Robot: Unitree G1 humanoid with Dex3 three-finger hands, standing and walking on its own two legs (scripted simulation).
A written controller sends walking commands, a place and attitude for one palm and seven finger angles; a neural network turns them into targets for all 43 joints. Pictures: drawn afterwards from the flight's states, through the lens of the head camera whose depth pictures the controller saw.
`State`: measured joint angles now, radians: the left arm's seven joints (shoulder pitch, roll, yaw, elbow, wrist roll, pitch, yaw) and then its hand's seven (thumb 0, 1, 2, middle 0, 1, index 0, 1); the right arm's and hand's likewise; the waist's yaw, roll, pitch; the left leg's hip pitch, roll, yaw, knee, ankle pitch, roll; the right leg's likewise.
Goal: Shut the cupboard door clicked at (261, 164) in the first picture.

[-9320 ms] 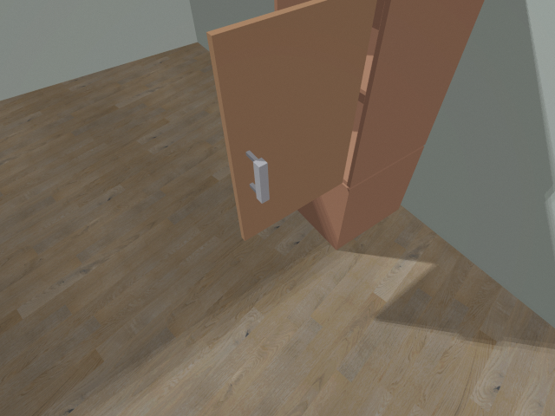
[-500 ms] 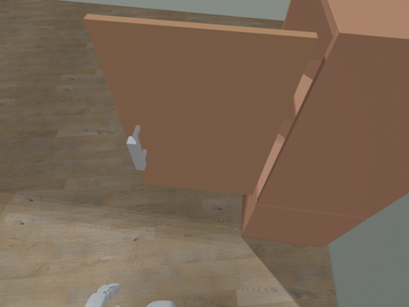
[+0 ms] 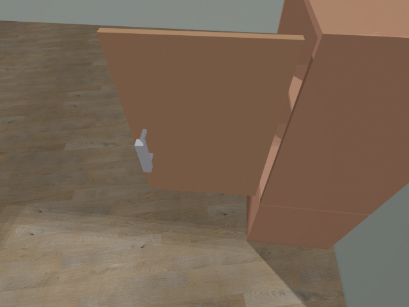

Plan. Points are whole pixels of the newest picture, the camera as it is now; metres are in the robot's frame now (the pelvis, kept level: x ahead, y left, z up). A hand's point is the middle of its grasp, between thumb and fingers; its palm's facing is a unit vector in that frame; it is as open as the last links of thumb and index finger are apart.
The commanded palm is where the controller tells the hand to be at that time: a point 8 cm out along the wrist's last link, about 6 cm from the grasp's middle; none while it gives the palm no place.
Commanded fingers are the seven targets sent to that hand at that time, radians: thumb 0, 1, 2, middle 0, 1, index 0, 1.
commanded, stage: come to a stop and stand still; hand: left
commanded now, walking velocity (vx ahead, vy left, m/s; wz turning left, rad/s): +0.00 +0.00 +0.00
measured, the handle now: (146, 150) +0.52 +0.20 -0.08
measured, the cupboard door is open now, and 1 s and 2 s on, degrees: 91 91 91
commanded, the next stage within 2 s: look again from close up in 0.52 s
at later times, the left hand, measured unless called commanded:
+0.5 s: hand out of the picture +0.00 +0.14 -0.17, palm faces +0.03 -0.98 -0.17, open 7.3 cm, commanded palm none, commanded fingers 0.00 0.90 0.90 -0.20 -0.30 -0.20 -0.30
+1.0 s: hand out of the picture +0.03 +0.18 -0.18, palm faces +0.00 -0.98 -0.21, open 7.4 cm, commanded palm none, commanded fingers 0.00 0.90 0.90 -0.20 -0.30 -0.20 -0.30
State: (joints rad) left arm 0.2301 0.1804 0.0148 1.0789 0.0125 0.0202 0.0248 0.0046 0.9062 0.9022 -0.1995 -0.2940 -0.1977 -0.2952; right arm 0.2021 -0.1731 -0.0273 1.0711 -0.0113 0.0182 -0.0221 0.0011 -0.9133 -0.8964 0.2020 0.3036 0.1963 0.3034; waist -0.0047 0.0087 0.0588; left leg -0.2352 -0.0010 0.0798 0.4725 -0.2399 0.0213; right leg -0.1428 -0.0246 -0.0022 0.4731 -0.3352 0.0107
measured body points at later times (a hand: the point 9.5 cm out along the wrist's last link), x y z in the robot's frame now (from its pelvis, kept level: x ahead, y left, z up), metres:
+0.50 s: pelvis +0.01 -0.02 +0.00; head +0.03 -0.02 +0.45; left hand +0.00 +0.19 -0.16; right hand -0.02 -0.24 -0.16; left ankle +0.01 +0.10 -0.74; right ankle -0.05 -0.12 -0.74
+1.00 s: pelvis +0.01 +0.00 +0.00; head +0.01 +0.01 +0.45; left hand +0.03 +0.24 -0.16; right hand +0.06 -0.23 -0.16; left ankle +0.01 +0.11 -0.74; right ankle -0.05 -0.12 -0.74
